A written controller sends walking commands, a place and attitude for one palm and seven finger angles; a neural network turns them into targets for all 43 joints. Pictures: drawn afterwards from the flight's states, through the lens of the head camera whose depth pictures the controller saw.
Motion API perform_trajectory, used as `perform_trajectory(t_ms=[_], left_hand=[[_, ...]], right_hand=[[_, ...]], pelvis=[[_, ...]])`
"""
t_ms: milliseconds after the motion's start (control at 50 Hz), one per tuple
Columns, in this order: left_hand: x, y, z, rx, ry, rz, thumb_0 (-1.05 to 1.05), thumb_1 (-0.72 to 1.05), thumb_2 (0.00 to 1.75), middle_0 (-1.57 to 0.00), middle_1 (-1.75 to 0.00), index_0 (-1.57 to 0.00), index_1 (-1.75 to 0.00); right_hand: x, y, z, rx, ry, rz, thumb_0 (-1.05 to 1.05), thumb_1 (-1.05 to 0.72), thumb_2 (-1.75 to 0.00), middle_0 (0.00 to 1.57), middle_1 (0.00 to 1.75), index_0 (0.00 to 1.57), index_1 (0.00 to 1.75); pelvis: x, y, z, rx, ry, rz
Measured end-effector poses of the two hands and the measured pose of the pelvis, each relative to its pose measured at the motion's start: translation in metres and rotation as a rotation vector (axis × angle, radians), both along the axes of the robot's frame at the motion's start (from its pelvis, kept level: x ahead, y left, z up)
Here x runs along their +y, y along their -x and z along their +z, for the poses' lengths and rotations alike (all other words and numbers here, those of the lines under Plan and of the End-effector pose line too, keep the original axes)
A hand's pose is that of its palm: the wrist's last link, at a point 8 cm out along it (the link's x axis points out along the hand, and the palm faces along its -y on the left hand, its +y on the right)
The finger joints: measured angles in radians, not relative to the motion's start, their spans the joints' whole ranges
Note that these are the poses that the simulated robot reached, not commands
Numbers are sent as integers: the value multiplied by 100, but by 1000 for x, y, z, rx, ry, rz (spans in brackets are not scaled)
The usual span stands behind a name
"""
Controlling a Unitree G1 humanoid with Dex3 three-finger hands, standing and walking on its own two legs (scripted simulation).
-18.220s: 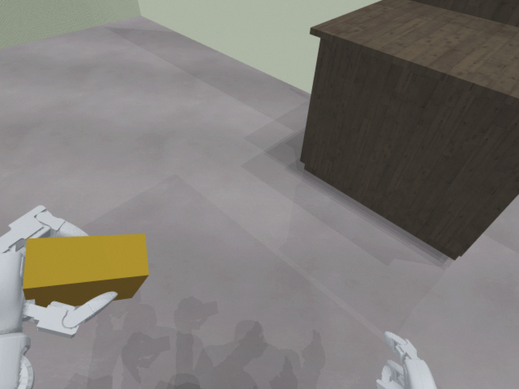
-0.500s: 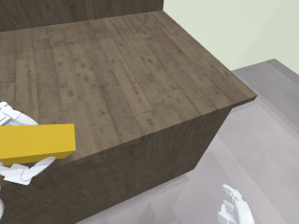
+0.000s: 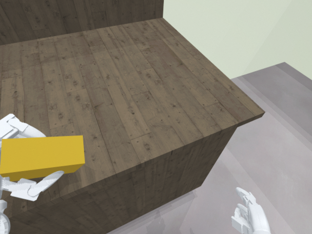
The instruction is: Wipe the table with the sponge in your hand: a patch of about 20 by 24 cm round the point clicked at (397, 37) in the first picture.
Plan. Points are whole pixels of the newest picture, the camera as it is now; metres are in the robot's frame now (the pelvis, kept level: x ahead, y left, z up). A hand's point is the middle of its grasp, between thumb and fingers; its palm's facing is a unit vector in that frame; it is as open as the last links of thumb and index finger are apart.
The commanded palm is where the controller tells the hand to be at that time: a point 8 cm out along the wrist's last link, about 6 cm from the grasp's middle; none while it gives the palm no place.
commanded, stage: come to a stop and stand still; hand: left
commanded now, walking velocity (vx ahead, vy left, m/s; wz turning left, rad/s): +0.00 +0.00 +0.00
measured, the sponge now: (56, 157) +0.22 +0.21 +0.15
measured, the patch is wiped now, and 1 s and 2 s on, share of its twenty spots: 0.00 0.00 0.00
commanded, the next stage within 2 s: look again from close up in 0.64 s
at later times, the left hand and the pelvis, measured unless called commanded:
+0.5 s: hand out of the picture +0.25 +0.32 +0.17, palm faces +0.32 -0.84 -0.44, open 9.6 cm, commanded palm +0.18 +0.35 +0.19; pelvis +0.00 +0.08 +0.01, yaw -4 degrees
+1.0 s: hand (7, 145) +0.24 +0.30 +0.16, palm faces +0.34 -0.87 -0.36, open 9.6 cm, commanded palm +0.18 +0.33 +0.19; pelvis +0.01 +0.06 +0.01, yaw -3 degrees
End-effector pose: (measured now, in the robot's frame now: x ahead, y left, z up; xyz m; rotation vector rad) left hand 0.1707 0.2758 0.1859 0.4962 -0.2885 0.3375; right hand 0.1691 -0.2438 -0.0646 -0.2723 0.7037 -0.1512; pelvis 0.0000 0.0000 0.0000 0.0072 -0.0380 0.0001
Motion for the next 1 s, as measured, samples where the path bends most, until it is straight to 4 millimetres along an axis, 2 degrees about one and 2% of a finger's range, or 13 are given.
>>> perform_trajectory(t_ms=[40,60,100,160,200,240,320,440,540,640,760,1000], left_hand=[[8,3,-1,-21,16,7,1,-45,100,-81,-133,-79,-134],[16,1,3,-39,-39,4,1,-45,100,-81,-133,-79,-134],[42,-8,11,-99,-87,18,1,-45,101,-81,-133,-79,-134],[71,-22,10,-136,-12,70,1,-45,101,-81,-133,-79,-134],[73,-29,7,-129,45,52,1,-44,101,-81,-133,-79,-134],[65,-34,2,-94,70,-5,1,-44,101,-81,-133,-79,-134],[53,-36,-7,-18,28,-130,1,-44,101,-81,-133,-79,-134],[79,-42,-5,17,-33,-108,1,-44,101,-81,-133,-79,-134],[91,-39,0,-2,-27,-62,1,-44,101,-81,-133,-79,-134],[84,-34,-4,14,-2,-70,1,-44,101,-81,-133,-79,-134],[80,-29,-6,32,10,-54,1,-44,101,-81,-134,-79,-134],[65,-27,-13,32,77,-30,1,-44,101,-81,-134,-79,-134]], right_hand=[[3,-1,3,-4,21,-5,1,-91,-90,20,30,20,30],[6,0,5,-8,38,11,1,-91,-90,20,30,20,30],[16,2,5,-9,41,52,1,-91,-90,20,30,20,30],[35,7,7,-26,4,75,1,-91,-90,20,30,20,30],[50,12,10,-47,-26,66,1,-91,-90,20,30,20,30],[66,17,13,-68,-62,47,1,-91,-90,20,30,20,30],[93,24,10,-66,-117,22,1,-90,-90,20,30,20,30],[115,28,-2,24,-128,42,1,-90,-90,21,30,21,30],[116,21,-2,29,-110,46,1,-90,-90,21,30,21,30],[109,10,3,1,-93,41,1,-90,-90,21,30,21,30],[98,1,12,-26,-76,30,1,-90,-90,21,30,20,30],[73,-4,20,-43,-39,19,1,-90,-90,21,30,20,30]], pelvis=[[5,0,-1,-6,6,2],[7,1,-1,-6,8,-4],[12,5,-1,2,14,-11],[26,10,0,-12,15,-36],[39,10,3,-17,17,-56],[51,8,6,-14,22,-68],[65,1,5,8,11,-76],[78,-2,7,26,34,-66],[84,-4,7,28,25,-71],[86,-5,7,20,21,-64],[77,-5,9,18,35,-55],[61,-8,11,21,37,-52]])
